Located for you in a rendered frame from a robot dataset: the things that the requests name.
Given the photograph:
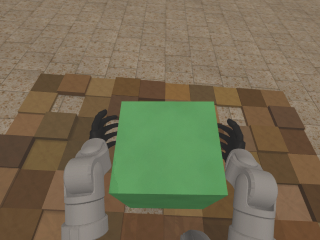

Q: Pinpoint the carton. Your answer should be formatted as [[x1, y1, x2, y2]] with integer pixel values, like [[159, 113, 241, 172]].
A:
[[109, 101, 228, 209]]

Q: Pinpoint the robot right forearm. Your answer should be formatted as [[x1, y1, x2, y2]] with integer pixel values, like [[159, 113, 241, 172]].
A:
[[225, 148, 278, 240]]

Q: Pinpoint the robot right thigh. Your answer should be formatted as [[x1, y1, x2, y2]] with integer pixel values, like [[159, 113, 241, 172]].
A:
[[180, 229, 210, 240]]

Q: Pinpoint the right robot hand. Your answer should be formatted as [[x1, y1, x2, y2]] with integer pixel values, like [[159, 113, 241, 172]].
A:
[[217, 118, 246, 163]]

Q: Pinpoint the robot left forearm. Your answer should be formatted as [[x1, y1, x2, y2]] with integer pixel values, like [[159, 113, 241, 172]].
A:
[[61, 138, 112, 240]]

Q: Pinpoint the left robot hand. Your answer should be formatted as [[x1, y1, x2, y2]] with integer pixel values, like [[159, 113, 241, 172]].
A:
[[89, 109, 119, 149]]

